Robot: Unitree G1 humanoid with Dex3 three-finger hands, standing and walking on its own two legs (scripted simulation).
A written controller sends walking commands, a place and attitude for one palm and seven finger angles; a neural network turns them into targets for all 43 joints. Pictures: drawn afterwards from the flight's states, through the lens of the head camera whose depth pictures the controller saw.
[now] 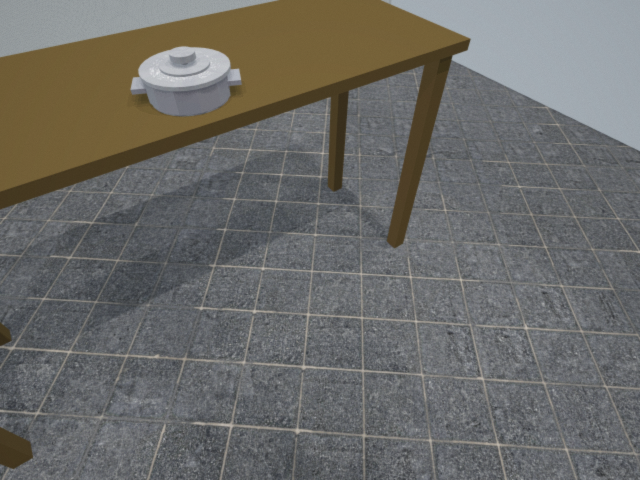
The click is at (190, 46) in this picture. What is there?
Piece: lid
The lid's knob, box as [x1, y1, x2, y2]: [168, 46, 195, 63]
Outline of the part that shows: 194,50 190,47 184,46 173,48 168,52 171,61 177,63 189,62 195,58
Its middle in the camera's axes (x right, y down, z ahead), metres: -0.27 -0.36 +0.75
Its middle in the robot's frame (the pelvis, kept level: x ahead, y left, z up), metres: +0.80 +0.32 +0.15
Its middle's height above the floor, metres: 0.93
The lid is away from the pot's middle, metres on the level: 0.00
